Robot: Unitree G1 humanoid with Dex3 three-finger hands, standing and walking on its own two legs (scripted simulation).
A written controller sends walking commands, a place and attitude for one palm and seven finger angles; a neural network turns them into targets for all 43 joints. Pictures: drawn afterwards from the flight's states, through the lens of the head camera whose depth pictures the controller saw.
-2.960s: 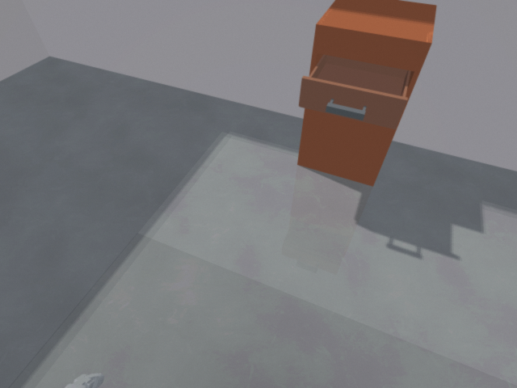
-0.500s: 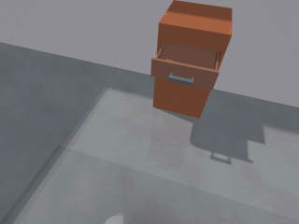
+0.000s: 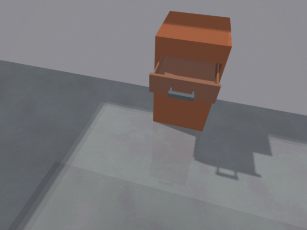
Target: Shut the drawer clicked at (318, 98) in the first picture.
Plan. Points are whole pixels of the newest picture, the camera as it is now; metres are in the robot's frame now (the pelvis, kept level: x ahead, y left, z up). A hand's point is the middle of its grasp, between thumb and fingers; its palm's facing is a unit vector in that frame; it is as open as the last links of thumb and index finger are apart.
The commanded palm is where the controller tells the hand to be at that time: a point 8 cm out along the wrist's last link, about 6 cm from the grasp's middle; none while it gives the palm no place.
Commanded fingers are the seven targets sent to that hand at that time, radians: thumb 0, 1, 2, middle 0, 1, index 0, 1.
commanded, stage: stand and wait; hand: left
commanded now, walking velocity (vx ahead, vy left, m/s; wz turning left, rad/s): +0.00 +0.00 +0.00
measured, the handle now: (181, 93) +0.83 -0.11 -0.19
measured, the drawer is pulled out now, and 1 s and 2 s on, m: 0.22 0.22 0.22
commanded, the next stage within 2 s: look at it before walking up in 0.46 s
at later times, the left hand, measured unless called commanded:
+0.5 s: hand out of the picture +0.00 +0.14 -0.18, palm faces +0.05 -0.98 -0.17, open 7.4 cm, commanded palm none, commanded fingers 0.00 0.90 0.90 -0.20 -0.30 -0.20 -0.30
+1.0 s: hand out of the picture -0.02 +0.13 -0.18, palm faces +0.06 -0.98 -0.17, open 7.4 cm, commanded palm none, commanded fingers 0.00 0.90 0.90 -0.20 -0.30 -0.20 -0.30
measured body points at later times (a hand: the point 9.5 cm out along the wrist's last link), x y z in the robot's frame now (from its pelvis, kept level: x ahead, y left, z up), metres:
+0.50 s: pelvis +0.03 -0.01 +0.00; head +0.03 -0.02 +0.45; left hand +0.00 +0.19 -0.16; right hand +0.00 -0.22 -0.17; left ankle +0.04 +0.10 -0.74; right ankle -0.04 -0.11 -0.74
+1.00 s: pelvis +0.03 -0.03 +0.00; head +0.03 -0.03 +0.45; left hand -0.02 +0.18 -0.16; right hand +0.02 -0.24 -0.17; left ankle +0.04 +0.10 -0.74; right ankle -0.04 -0.11 -0.74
